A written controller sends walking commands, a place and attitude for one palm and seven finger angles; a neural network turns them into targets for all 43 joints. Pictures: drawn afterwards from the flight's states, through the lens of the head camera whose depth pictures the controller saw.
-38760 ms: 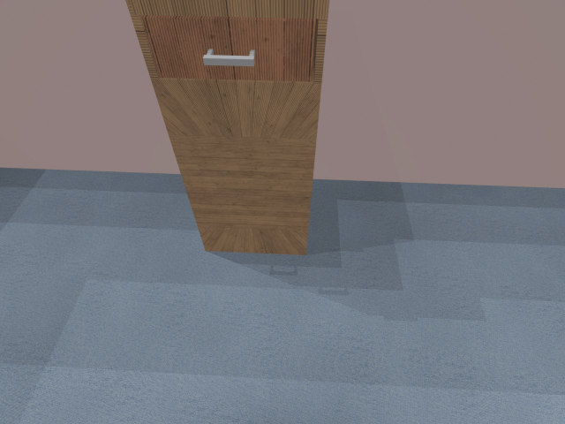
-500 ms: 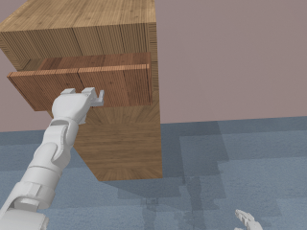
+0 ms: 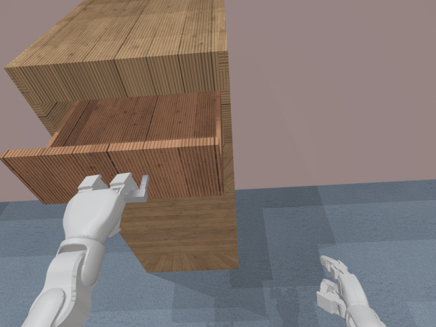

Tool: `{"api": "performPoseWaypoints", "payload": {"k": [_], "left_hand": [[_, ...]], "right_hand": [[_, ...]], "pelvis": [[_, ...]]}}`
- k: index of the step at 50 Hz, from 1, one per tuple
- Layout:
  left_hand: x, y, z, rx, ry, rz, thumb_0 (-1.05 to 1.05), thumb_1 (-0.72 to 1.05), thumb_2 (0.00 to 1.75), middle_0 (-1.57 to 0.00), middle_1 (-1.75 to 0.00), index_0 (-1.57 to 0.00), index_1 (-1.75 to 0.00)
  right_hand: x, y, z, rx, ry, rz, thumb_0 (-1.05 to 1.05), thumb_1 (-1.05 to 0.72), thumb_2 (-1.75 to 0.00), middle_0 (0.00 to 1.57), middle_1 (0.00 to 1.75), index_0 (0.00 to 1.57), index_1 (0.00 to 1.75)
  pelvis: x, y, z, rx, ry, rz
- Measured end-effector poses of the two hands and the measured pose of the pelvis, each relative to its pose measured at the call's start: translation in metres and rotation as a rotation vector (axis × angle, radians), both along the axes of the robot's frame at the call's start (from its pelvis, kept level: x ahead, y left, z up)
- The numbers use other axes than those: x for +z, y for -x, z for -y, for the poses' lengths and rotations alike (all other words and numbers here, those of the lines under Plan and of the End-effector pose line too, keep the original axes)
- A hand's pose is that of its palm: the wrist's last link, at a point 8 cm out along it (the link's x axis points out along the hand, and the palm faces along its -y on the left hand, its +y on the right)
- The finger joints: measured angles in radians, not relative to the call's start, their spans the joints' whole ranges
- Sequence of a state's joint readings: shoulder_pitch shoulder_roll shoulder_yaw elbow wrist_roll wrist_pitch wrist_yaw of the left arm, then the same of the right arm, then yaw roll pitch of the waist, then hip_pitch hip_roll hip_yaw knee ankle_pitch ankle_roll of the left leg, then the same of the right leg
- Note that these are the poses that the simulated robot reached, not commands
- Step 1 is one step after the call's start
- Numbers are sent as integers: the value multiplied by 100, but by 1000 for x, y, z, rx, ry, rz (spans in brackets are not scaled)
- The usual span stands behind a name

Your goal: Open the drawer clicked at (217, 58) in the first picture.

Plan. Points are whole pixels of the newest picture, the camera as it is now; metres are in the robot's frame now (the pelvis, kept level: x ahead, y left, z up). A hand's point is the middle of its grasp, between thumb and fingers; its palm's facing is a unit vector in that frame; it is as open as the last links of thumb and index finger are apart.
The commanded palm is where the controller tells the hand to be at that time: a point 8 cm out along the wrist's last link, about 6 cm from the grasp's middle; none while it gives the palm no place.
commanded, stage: pull the drawer open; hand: left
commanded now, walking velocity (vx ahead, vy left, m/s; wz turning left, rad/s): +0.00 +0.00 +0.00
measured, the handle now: (117, 189) +0.32 +0.23 +0.11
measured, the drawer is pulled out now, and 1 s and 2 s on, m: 0.16 0.29 0.30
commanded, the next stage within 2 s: open the thumb to release the handle in 1.24 s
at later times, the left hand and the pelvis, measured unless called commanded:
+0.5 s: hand (105, 248) +0.22 +0.22 +0.08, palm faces +0.06 -0.07 -1.00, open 5.4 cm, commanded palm +0.19 +0.22 +0.14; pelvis -0.01 -0.01 +0.00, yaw +2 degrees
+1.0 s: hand (89, 302) +0.14 +0.20 +0.08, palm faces +0.04 -0.13 -0.99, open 5.7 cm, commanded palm +0.09 +0.21 +0.14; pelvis -0.03 -0.01 +0.00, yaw -1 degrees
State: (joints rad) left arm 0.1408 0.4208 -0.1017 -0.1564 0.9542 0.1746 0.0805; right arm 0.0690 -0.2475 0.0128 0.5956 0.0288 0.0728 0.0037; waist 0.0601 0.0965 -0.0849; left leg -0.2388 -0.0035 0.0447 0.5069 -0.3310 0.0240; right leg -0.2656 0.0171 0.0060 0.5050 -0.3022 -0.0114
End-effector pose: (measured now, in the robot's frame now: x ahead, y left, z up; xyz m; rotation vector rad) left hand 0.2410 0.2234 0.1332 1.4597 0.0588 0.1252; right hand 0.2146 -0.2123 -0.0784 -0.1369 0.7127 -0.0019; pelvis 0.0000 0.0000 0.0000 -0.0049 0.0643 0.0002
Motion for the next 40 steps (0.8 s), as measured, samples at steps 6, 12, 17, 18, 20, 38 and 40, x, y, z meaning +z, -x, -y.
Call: {"api": "performPoseWaypoints", "payload": {"k": [6, 12, 17, 18, 20, 38, 40], "left_hand": [[1, 22, 3, 8, 19, -4, 3, 78, 83, -26, -135, -37, -124], [1, 47, 6, 14, 27, -2, 3, 77, 83, -26, -135, -38, -125], [-1, 47, 7, 26, -9, 28, 2, 76, 84, -31, -135, -39, -129], [-1, 47, 7, 30, -10, 29, 2, 76, 84, -31, -135, -39, -130], [0, 46, 8, 32, -18, 25, 3, 76, 85, -33, -135, -40, -131], [2, 71, 9, 21, 11, -14, 3, 77, 81, -27, -133, -36, -127], [2, 81, 10, 18, 13, -14, 3, 78, 81, -27, -133, -35, -127]], "right_hand": [[9, -19, -20, 65, -36, 40, 1, -91, -90, 20, 30, 20, 30], [4, -18, -24, 105, -35, 15, 1, -90, -90, 20, 30, 20, 30], [-13, -7, -21, 130, 10, -67, 1, -91, -90, 20, 30, 20, 30], [-16, -4, -20, 127, 12, -78, 1, -91, -90, 20, 30, 20, 30], [-19, 2, -18, 120, 14, -93, 1, -91, -90, 20, 30, 20, 30], [0, 43, 26, -10, 13, 8, 1, -91, -90, 20, 30, 20, 30], [1, 46, 32, -15, 28, 8, 1, -91, -90, 20, 30, 20, 30]], "pelvis": [[1, -4, 1, 1, 1, 8], [0, -7, 2, 5, 5, 12], [-1, 3, 5, 29, 4, 22], [-1, 4, 6, 29, 3, 23], [-1, 7, 7, 31, 1, 24], [0, 27, 20, -16, -9, 66], [0, 26, 20, -18, -7, 66]]}}
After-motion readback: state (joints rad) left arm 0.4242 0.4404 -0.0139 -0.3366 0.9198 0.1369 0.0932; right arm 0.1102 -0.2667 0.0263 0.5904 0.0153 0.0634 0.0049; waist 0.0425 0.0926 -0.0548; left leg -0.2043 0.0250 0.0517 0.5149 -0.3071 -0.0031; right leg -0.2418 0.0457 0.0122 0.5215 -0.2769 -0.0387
